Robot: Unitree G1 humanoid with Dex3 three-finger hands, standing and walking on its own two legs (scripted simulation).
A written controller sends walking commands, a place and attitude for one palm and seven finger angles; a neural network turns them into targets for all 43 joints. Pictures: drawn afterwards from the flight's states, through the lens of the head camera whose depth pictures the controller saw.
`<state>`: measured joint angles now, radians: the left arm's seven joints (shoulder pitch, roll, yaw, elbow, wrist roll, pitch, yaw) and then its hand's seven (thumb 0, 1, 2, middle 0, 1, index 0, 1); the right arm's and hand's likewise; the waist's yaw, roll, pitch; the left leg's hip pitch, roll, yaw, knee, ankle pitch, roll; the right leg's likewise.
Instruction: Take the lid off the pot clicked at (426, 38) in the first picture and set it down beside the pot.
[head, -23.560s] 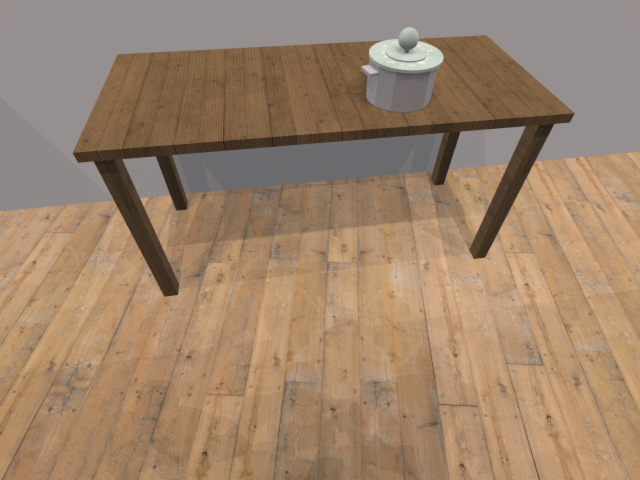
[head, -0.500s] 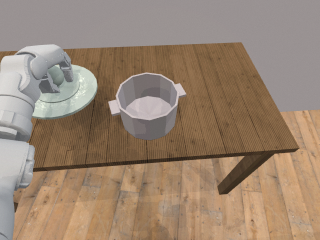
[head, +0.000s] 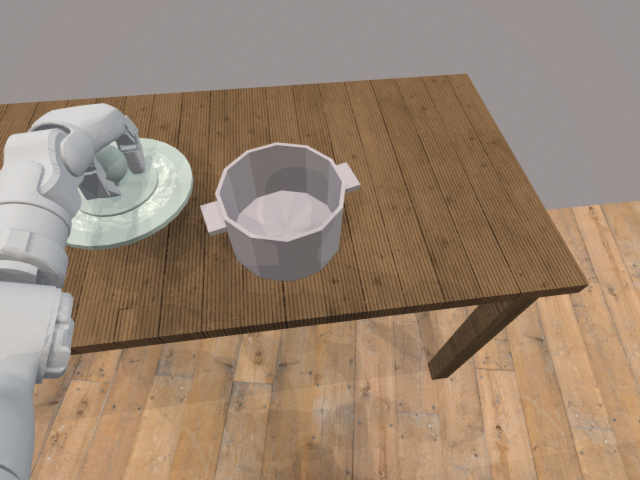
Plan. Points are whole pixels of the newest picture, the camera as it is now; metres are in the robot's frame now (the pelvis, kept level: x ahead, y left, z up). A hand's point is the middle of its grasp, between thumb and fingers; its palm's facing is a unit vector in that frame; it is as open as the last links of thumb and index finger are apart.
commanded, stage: lower the lid onto the table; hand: left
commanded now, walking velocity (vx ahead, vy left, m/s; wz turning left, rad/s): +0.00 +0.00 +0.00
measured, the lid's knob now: (104, 164) +0.50 +0.26 +0.10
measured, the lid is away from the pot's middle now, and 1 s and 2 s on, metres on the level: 0.23 0.24 0.23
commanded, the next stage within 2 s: open the fingers wide in 1.86 s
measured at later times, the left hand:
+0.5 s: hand (101, 203) +0.46 +0.26 +0.07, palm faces -0.44 -0.07 -0.90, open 7.0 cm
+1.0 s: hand (111, 213) +0.47 +0.27 +0.04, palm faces -0.46 -0.07 -0.88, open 7.0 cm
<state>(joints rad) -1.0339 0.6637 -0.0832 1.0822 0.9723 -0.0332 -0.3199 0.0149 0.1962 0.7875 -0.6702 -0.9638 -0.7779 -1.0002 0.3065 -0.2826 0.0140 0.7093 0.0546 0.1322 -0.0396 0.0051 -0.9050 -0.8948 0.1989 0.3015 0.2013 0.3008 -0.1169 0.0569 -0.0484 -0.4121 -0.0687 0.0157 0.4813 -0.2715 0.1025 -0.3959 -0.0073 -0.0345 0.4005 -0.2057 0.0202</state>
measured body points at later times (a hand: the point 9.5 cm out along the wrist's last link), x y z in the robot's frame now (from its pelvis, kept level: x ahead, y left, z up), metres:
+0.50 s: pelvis -0.01 -0.01 +0.00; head +0.07 -0.01 +0.44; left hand +0.47 +0.26 +0.12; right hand +0.03 -0.29 -0.13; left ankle -0.03 +0.05 -0.74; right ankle -0.02 -0.14 -0.74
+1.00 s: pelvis +0.00 +0.00 -0.01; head +0.09 +0.00 +0.43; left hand +0.49 +0.27 +0.09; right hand -0.01 -0.28 -0.13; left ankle -0.03 +0.05 -0.74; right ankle -0.02 -0.14 -0.74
